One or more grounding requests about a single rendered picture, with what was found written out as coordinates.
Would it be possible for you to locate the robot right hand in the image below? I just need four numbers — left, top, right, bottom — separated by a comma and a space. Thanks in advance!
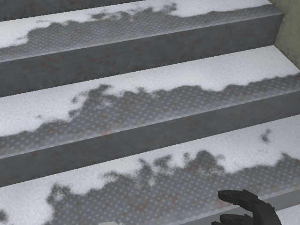
211, 189, 282, 225

